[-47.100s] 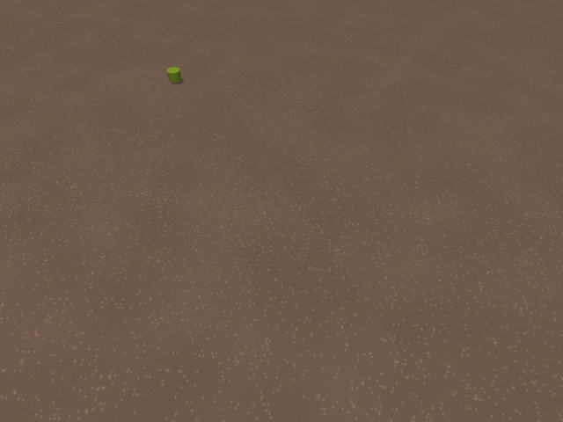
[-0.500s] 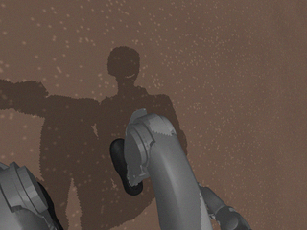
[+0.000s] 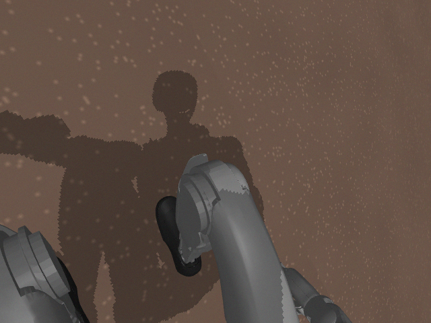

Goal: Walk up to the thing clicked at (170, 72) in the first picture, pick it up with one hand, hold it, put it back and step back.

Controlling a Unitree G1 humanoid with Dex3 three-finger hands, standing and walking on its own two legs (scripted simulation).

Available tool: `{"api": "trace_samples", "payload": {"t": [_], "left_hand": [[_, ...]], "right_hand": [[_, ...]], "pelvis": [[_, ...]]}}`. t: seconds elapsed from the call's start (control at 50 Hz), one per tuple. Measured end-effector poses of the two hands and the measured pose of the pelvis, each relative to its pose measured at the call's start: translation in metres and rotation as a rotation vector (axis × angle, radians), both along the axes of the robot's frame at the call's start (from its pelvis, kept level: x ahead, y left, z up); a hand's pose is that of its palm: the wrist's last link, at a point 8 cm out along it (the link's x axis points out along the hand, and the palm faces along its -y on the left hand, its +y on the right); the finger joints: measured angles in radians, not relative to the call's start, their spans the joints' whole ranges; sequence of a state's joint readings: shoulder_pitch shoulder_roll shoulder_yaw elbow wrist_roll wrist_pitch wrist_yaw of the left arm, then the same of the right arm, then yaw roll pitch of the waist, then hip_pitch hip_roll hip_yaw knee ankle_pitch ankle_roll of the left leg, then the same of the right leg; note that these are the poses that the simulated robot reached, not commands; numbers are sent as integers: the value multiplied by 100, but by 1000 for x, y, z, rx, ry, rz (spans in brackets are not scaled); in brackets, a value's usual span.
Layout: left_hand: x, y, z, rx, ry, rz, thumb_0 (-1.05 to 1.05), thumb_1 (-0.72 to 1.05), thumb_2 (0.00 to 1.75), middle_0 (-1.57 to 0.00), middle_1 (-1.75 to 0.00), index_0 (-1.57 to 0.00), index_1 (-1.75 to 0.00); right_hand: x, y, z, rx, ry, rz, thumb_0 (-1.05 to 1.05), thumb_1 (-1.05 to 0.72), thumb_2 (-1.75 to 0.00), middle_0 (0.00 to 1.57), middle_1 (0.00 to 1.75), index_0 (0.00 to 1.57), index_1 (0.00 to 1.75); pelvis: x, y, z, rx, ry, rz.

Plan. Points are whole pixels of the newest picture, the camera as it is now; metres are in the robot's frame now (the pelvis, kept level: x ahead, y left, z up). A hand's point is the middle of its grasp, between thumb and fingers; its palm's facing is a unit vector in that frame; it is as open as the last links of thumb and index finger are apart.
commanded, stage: go down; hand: left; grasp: from above
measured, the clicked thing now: out of the picture +0.48 +0.41 -0.28
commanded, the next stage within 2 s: none
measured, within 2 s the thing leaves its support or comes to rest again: neither
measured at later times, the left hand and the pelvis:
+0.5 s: hand out of the picture +0.46 +0.44 -0.06, palm faces -0.38 -0.14 -0.92, open 13.8 cm; pelvis +0.00 +0.00 +0.04, yaw +5 degrees
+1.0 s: hand out of the picture +0.44 +0.44 +0.07, palm faces -0.40 -0.15 -0.90, open 13.9 cm; pelvis -0.01 +0.00 +0.12, yaw +9 degrees
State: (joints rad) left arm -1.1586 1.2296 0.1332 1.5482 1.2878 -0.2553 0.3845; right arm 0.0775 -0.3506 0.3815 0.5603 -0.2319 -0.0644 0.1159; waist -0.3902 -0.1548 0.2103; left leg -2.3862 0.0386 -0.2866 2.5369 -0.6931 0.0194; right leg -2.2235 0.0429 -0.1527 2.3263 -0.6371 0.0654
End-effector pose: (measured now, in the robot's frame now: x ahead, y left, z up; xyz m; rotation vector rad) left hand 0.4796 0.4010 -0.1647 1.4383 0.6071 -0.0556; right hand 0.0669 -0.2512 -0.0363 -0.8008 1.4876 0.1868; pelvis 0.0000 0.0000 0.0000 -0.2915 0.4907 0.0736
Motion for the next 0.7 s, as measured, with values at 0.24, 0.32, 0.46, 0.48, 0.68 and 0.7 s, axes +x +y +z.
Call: {"api": "trace_samples", "payload": {"t": [0.24,0.32,0.46,0.48,0.68,0.7], "left_hand": [[2,29,63,57,-1,40,0,-50,98,-7,-111,-8,-109],[-2,34,93,60,0,22,0,-50,97,-7,-111,-8,-109],[-17,38,151,30,-15,4,0,-48,95,-7,-112,-9,-109],[-19,38,159,25,-15,4,0,-48,94,-7,-112,-9,-109],[-36,42,224,0,16,-1,0,-49,95,-7,-111,-9,-109],[-35,42,229,-2,16,-2,0,-49,95,-7,-111,-9,-109]], "right_hand": [[9,-8,0,5,-32,-63,0,-91,-90,20,30,21,30],[19,-8,0,18,-48,-78,0,-91,-90,20,30,21,30],[45,-7,7,31,-114,-102,0,-91,-90,20,30,21,30],[49,-7,9,33,-123,-104,0,-91,-90,20,30,21,30],[61,-1,32,50,-175,-138,0,-91,-90,20,30,21,30],[60,-1,35,50,-176,-144,0,-91,-90,20,30,21,30]], "pelvis": [[2,1,9,1,43,14],[1,1,16,9,62,29],[-3,1,36,26,90,58],[-4,1,40,28,95,62],[-9,1,77,61,127,88],[-9,1,81,63,128,89]]}}
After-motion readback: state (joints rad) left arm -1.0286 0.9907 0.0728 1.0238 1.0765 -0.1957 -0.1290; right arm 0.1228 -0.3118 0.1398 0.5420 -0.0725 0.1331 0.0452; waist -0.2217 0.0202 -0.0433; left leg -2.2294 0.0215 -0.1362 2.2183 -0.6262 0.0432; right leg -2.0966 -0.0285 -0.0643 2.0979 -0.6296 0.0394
